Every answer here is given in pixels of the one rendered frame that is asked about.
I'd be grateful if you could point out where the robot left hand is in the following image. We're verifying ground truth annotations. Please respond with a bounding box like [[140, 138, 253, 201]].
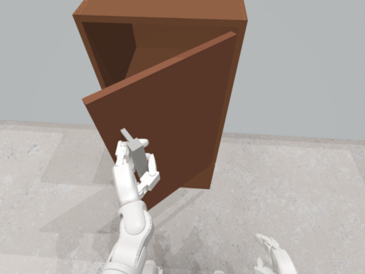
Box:
[[112, 139, 160, 207]]

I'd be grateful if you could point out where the handle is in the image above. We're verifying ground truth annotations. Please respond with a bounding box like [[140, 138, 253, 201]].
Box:
[[120, 128, 149, 178]]

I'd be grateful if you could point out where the robot right hand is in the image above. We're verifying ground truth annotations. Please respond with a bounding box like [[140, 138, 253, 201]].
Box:
[[254, 233, 298, 274]]

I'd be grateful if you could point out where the left robot forearm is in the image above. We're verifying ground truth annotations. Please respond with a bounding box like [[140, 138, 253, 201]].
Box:
[[101, 200, 155, 274]]

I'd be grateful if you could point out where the cupboard door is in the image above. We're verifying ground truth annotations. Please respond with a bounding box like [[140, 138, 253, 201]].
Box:
[[82, 31, 237, 211]]

